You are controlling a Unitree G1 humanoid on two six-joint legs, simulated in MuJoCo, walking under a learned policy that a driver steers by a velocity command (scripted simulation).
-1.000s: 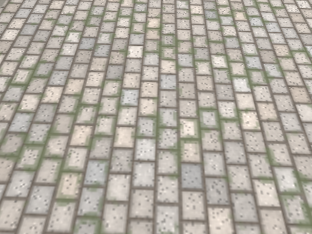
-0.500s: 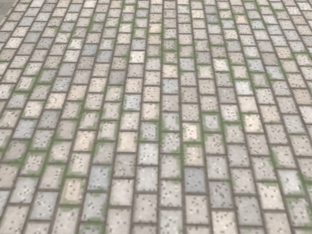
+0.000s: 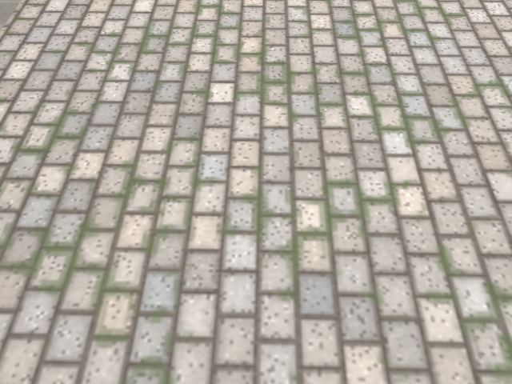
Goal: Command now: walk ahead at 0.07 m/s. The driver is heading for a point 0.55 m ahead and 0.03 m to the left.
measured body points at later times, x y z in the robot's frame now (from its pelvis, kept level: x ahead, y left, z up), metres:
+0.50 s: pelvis +0.15 +0.04 +0.01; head +0.16 +0.04 +0.46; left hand +0.28 +0.30 -0.11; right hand +0.10 -0.20 -0.14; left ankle +0.09 +0.12 -0.73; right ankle +0.24 -0.13 -0.66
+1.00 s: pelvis +0.41 -0.04 +0.01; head +0.45 -0.06 +0.46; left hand +0.47 +0.21 -0.13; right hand +0.52 -0.31 -0.13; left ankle +0.47 +0.11 -0.66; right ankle +0.45 -0.12 -0.73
